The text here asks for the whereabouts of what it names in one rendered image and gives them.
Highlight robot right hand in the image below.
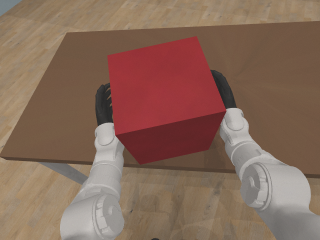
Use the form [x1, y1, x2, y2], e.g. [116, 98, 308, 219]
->
[210, 69, 237, 109]

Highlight robot left hand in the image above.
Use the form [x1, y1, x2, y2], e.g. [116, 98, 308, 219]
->
[95, 83, 113, 126]

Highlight left robot upper arm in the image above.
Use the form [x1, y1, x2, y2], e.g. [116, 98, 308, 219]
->
[60, 193, 125, 240]

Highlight table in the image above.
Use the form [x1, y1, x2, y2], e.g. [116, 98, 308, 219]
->
[0, 21, 320, 185]

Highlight robot left forearm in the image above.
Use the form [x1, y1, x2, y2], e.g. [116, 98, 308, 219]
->
[60, 122, 125, 235]

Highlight robot right forearm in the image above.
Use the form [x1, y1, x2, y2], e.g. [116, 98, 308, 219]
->
[219, 108, 311, 203]

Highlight carton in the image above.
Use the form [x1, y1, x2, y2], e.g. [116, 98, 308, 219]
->
[107, 36, 227, 165]

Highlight right robot upper arm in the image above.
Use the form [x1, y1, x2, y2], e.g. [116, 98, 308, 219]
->
[240, 162, 320, 240]

